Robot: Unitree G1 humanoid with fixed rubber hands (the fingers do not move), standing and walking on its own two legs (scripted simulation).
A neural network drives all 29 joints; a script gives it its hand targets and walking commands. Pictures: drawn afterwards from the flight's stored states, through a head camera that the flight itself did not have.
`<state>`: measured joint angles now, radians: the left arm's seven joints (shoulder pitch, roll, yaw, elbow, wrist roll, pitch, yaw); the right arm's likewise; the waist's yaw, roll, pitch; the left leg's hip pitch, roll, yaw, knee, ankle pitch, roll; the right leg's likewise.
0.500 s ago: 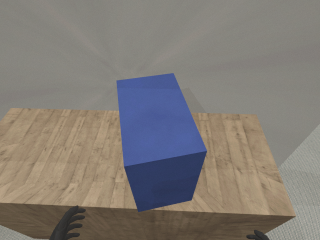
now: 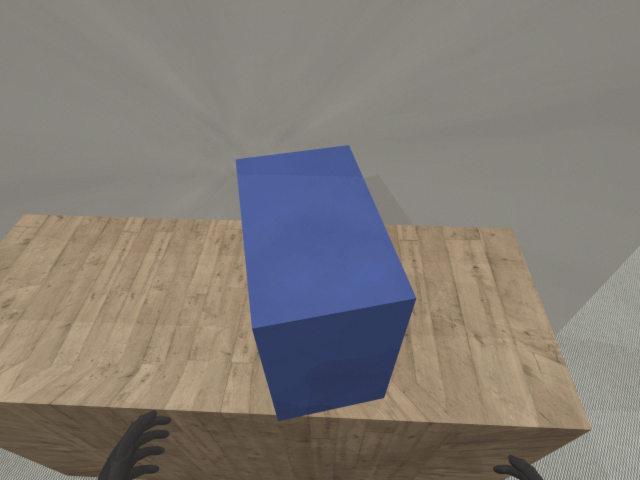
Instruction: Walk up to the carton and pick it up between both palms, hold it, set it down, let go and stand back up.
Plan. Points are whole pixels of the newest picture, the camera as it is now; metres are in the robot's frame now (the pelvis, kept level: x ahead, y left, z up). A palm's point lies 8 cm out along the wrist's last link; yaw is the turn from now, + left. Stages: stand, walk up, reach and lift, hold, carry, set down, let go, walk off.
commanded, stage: stand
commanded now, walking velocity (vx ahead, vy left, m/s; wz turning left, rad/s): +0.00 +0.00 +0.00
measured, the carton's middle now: (313, 284) +0.39 +0.03 +0.00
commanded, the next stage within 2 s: none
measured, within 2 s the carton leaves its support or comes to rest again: neither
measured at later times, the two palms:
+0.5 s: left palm out of the picture +0.15 +0.27 -0.07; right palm out of the picture +0.10 -0.26 -0.10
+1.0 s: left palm out of the picture +0.15 +0.27 -0.07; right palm out of the picture +0.10 -0.26 -0.10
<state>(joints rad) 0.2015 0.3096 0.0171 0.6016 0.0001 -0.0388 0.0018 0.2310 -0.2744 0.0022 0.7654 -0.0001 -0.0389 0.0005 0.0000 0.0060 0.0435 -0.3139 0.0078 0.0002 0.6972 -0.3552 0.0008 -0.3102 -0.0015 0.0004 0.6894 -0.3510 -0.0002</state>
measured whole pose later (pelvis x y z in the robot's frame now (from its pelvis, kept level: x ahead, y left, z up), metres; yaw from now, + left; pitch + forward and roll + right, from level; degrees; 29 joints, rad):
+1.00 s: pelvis +0.00 +0.00 +0.00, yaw +0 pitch -2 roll +0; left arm 0.20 0.31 0.02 0.62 0.00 -0.04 0.00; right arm 0.21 -0.28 0.00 0.81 0.00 -0.04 0.00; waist 0.00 0.01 0.05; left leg -0.31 0.01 0.00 0.69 -0.35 0.00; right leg -0.31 0.00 0.00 0.67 -0.34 0.00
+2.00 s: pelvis -0.01 +0.00 +0.01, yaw +0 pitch -1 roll -1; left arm 0.20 0.31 0.02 0.66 0.00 -0.04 0.00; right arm 0.19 -0.29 0.00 0.85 0.00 -0.05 0.01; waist 0.00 0.02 0.05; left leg -0.31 0.01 0.00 0.65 -0.32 0.01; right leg -0.30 0.00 0.00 0.63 -0.31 0.00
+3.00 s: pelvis -0.01 +0.00 +0.01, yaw +0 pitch +0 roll +0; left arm 0.19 0.31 0.02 0.69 0.00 -0.04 0.00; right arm 0.18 -0.29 0.00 0.91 0.00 -0.05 0.01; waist 0.00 0.02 0.05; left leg -0.31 0.01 0.00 0.60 -0.28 0.00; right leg -0.30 0.00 0.00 0.58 -0.27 0.00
